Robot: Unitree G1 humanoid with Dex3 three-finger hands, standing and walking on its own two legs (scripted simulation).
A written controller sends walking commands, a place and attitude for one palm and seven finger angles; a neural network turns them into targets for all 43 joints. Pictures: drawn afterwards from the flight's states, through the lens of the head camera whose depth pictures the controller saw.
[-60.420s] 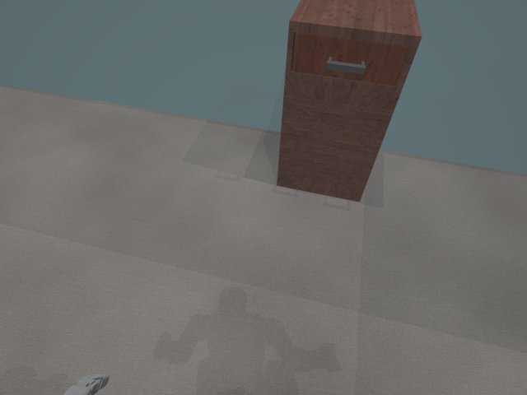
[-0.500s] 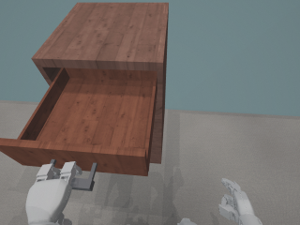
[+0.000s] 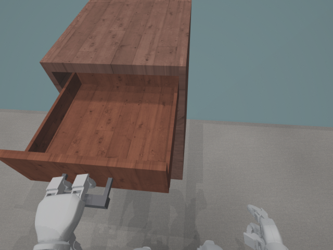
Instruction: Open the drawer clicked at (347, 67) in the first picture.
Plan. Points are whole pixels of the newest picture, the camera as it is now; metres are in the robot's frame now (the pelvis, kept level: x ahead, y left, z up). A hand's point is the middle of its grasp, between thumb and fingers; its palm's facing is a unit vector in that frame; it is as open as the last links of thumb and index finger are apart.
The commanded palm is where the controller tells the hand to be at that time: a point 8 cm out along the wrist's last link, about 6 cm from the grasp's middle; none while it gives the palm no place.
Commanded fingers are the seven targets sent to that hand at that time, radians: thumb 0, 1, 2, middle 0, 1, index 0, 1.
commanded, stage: lift the hand off the handle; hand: left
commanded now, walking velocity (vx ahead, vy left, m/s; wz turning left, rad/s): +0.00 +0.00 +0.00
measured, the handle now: (83, 189) +0.24 +0.23 +0.01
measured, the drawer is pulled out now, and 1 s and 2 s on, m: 0.30 0.30 0.30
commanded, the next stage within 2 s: draw the hand back to the body in 1.18 s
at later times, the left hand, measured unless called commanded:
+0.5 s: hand (61, 201) +0.20 +0.24 +0.07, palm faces +0.04 -0.08 -1.00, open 13.7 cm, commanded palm +0.17 +0.23 +0.13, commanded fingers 0.00 -0.50 0.30 -0.30 -1.20 -0.30 -1.20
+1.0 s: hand (41, 183) +0.20 +0.24 +0.15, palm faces +0.11 -0.10 -0.99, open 13.8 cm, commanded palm +0.17 +0.24 +0.20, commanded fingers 0.00 -0.50 0.30 -0.30 -1.20 -0.30 -1.20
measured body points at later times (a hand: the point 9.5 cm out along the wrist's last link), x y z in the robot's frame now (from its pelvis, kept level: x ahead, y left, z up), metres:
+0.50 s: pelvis +0.01 +0.00 +0.03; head +0.03 -0.03 +0.48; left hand +0.19 +0.24 +0.12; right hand +0.23 -0.21 -0.06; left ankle -0.03 +0.12 -0.68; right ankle +0.04 -0.11 -0.68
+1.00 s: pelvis +0.02 +0.01 +0.05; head +0.02 -0.03 +0.50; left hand +0.19 +0.24 +0.20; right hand +0.25 -0.20 -0.04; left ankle -0.03 +0.12 -0.68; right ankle +0.04 -0.11 -0.68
